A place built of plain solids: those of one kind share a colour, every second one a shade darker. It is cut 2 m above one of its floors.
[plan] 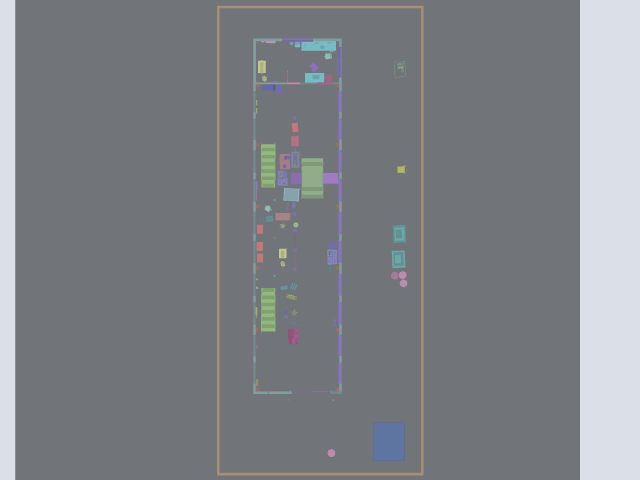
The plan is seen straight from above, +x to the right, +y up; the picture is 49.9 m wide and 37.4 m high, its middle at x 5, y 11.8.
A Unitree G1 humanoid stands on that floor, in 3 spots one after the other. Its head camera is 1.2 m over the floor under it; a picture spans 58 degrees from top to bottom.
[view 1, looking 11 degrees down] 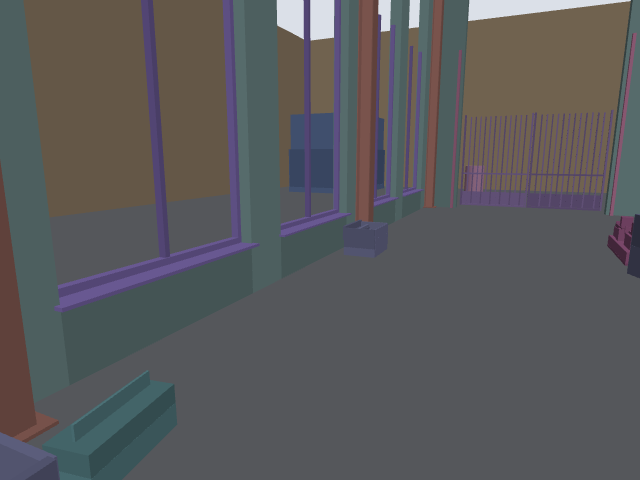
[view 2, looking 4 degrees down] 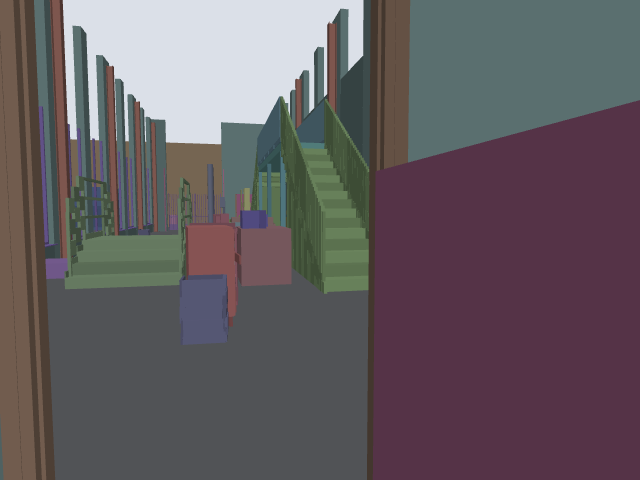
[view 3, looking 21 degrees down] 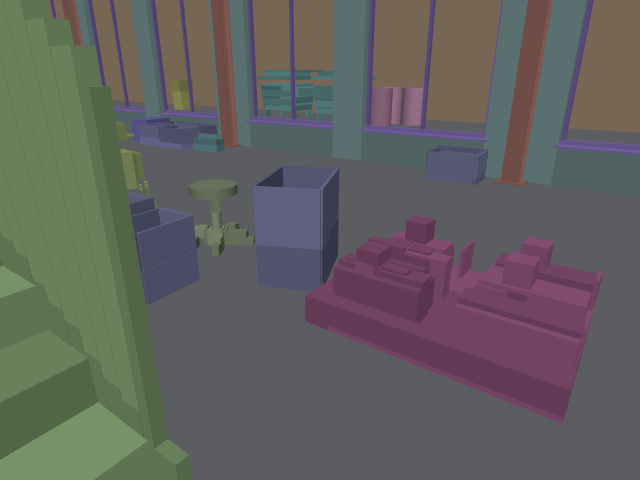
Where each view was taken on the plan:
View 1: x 4.40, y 10.55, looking -65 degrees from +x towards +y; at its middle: wall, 5.07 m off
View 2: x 2.95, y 25.35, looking -103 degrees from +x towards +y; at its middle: stair_openriser_railpanel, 6.34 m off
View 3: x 0.97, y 3.67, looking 36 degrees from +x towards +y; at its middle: euro_bin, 2.43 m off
